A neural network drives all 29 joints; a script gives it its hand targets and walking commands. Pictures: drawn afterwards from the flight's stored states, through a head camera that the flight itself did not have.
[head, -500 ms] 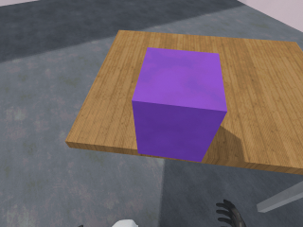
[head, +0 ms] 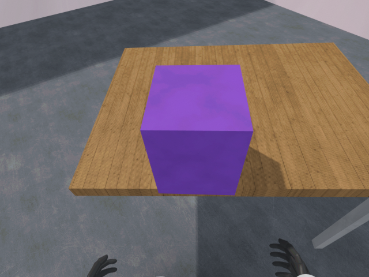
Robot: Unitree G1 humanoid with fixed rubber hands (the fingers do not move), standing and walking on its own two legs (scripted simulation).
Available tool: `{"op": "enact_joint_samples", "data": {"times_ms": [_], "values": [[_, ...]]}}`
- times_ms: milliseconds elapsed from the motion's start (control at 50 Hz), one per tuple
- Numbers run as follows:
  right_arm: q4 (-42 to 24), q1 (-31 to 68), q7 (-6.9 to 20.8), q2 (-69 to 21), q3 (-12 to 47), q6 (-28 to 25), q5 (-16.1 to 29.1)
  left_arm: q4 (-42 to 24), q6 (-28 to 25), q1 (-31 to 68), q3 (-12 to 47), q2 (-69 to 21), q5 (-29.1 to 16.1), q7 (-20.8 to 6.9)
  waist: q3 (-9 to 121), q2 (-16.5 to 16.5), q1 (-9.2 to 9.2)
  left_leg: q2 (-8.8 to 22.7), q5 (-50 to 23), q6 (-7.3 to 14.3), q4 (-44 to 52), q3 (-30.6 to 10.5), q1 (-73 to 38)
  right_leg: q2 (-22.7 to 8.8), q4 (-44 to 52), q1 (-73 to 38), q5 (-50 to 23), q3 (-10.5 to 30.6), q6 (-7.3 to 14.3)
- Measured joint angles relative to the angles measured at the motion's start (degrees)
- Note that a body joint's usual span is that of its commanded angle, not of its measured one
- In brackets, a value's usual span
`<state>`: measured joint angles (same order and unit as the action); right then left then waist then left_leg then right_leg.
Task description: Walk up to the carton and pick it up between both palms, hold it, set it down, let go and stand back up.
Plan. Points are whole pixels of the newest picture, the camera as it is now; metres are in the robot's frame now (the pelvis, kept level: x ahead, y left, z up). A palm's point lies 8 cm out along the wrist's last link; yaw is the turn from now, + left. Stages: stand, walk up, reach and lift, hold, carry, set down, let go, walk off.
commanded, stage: walk up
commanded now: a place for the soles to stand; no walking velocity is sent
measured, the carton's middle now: (196, 132) +0.43 -0.01 +0.06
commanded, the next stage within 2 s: none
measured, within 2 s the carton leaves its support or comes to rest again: neither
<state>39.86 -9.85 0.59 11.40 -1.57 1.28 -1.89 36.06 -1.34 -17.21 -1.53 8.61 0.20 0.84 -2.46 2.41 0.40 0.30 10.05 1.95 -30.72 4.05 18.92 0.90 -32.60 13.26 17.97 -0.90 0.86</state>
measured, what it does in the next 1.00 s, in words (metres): stands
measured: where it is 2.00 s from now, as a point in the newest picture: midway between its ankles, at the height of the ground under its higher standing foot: outside the picture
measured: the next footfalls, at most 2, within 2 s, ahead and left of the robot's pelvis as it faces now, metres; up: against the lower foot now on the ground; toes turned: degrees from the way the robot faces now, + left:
left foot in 1.44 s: +0.03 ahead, +0.15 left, +0.00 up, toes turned -3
right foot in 1.76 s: -0.05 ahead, -0.05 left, +0.00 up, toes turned -7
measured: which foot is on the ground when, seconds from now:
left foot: down 0.00-1.00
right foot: down 0.00-1.00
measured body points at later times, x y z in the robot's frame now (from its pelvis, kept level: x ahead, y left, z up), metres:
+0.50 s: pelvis +0.01 +0.03 +0.00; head +0.03 +0.03 +0.45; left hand +0.13 +0.26 -0.11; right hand +0.16 -0.19 -0.11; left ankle +0.06 +0.10 -0.73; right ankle -0.01 -0.11 -0.73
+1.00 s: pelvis +0.00 +0.04 +0.00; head +0.01 +0.03 +0.45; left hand +0.13 +0.26 -0.11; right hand +0.13 -0.20 -0.11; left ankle +0.06 +0.10 -0.73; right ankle -0.01 -0.11 -0.73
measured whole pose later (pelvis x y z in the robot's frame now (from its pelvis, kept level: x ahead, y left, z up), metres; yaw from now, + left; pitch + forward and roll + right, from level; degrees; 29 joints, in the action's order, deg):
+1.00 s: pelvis +0.00 +0.04 +0.00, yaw -4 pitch +0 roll +0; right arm 37.5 -11.6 1.2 10.6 -2.2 1.7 -0.8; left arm 38.1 -1.3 -15.8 -0.9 8.9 1.3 1.3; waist -2.2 1.2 -0.2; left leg -1.3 10.5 5.7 -29.7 9.1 19.2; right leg -1.1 -32.5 15.5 16.7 4.3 -2.9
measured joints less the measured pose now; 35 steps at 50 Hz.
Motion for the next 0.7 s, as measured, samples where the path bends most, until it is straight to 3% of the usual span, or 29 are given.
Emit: {"op": "enact_joint_samples", "data": {"times_ms": [180, 700], "values": [[0.9, -2.1, 0.1, -0.8, 0.3, -0.5, 0.7, 0.1, -0.1, 2.7, -0.1, 0.6, 0.3, 0.0, -0.1, -1.7, -0.02, -0.7, 0.5, 1.1, 1.3, 1.3, -0.6, -0.7, 1.3, -0.3, -0.5, 1.5, -1.0], [-1.7, 0.3, 0.4, -1.4, -0.3, 0.0, 1.2, 2.3, 0.0, 1.4, 0.6, 0.3, 1.0, 0.4, 0.3, -1.3, -1.02, -1.7, 0.8, 3.4, 1.0, 3.9, -0.1, -2.0, 0.9, 1.1, -0.9, 4.1, -3.5]]}}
